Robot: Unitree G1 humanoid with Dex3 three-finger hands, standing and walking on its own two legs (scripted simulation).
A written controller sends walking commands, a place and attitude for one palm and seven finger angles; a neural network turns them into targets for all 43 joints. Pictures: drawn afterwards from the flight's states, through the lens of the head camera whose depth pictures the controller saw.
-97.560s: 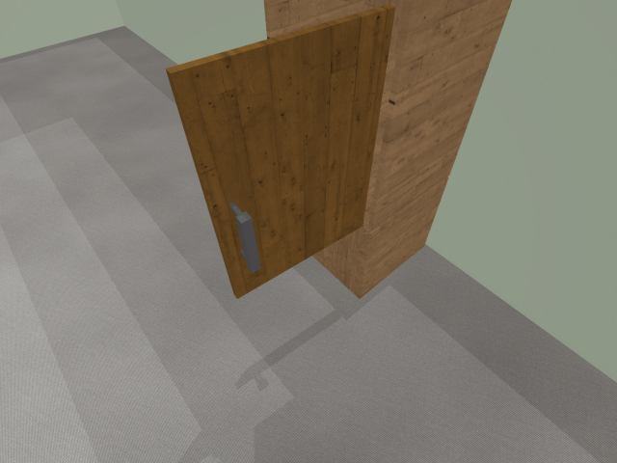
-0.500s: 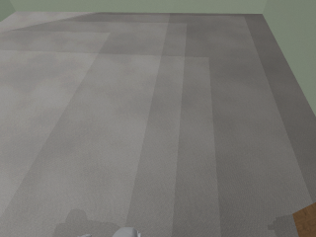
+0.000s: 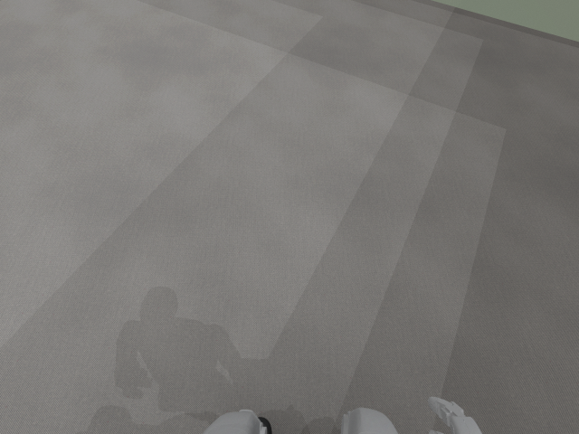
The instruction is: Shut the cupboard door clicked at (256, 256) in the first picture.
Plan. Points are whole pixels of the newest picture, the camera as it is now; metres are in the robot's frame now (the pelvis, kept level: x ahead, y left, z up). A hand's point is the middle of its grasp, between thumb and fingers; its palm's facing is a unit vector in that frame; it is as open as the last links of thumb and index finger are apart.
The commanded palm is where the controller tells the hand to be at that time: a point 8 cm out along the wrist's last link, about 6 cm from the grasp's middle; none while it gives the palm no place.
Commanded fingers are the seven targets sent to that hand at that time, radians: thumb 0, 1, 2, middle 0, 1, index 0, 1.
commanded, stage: turn to face it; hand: left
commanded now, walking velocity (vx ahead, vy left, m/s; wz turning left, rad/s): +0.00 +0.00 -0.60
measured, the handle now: out of the picture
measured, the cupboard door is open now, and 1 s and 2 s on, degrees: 1 1 1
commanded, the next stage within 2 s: none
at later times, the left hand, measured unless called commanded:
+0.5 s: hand (208, 433) +0.13 +0.13 -0.15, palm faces -0.12 -0.97 -0.22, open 7.3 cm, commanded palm none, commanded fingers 0.00 0.90 0.90 -0.20 -0.30 -0.20 -0.30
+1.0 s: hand (248, 335) +0.27 +0.09 -0.15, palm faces -0.43 -0.85 -0.30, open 7.3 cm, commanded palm none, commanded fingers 0.00 0.90 0.90 -0.20 -0.30 -0.20 -0.30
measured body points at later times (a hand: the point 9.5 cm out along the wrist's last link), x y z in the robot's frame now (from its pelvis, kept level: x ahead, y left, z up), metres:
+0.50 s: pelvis +0.06 -0.05 +0.01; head +0.10 -0.06 +0.46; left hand +0.13 +0.18 -0.13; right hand +0.07 -0.31 -0.14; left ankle +0.06 +0.08 -0.67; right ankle +0.03 -0.16 -0.73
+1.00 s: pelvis +0.06 -0.06 -0.01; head +0.09 -0.09 +0.44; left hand +0.29 +0.13 -0.12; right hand +0.01 -0.32 -0.16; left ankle +0.11 +0.09 -0.72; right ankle +0.01 -0.15 -0.73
